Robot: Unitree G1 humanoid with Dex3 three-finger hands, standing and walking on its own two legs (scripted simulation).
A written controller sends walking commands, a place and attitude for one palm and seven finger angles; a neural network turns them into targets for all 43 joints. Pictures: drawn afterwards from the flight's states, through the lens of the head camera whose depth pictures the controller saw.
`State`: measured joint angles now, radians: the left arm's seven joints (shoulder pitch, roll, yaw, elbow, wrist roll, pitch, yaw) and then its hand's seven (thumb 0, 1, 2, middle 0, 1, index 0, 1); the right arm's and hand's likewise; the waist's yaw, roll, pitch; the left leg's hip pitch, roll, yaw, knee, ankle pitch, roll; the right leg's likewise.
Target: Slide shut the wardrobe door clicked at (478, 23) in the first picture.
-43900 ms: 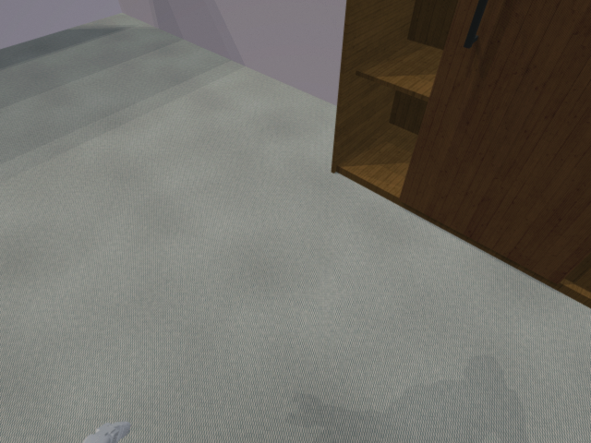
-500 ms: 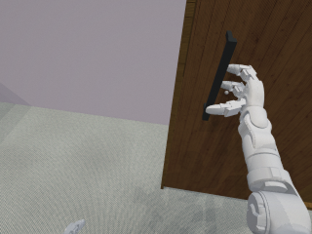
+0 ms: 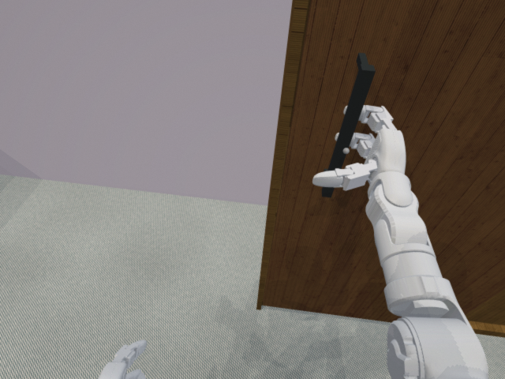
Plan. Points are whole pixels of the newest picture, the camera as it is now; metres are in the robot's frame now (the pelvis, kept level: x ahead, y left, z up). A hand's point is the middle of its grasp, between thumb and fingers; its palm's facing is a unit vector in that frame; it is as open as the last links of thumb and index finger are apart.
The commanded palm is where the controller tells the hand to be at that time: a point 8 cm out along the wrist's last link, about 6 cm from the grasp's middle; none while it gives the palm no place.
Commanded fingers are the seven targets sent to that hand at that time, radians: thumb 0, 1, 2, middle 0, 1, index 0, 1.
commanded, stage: slide the fingers in behind the handle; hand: right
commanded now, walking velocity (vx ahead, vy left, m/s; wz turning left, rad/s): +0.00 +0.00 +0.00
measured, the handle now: (342, 134) +0.49 -0.10 +0.16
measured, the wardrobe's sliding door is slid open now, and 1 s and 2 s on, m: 0.00 0.00 0.00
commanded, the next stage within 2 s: grip the handle and tug to test in 0.96 s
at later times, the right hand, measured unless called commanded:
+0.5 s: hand (328, 149) +0.44 -0.07 +0.16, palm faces +0.04 +1.00 +0.01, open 14.0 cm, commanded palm +0.41 -0.12 +0.16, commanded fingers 0.00 0.50 -0.30 0.30 1.20 0.30 1.20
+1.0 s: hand (329, 147) +0.44 -0.08 +0.16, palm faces +0.04 +1.00 +0.01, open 14.0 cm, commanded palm +0.41 -0.13 +0.16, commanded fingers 0.00 0.50 -0.30 0.30 1.20 0.30 1.20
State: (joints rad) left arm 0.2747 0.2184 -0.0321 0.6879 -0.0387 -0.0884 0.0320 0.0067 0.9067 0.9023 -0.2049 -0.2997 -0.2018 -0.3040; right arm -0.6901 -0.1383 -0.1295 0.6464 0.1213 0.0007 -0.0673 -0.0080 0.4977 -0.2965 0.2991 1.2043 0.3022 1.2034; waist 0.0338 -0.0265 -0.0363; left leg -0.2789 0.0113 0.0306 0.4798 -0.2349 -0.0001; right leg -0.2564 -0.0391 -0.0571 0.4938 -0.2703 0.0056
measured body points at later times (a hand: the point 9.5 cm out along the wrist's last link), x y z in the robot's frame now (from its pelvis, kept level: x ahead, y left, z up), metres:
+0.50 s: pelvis +0.00 +0.01 +0.00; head +0.01 +0.02 +0.45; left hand +0.11 +0.24 -0.12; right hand +0.43 -0.13 +0.16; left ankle +0.01 +0.12 -0.74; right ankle -0.01 -0.12 -0.74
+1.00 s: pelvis +0.00 +0.00 +0.00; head +0.01 +0.01 +0.45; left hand +0.11 +0.24 -0.12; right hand +0.43 -0.13 +0.16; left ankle +0.01 +0.12 -0.74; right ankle -0.01 -0.12 -0.74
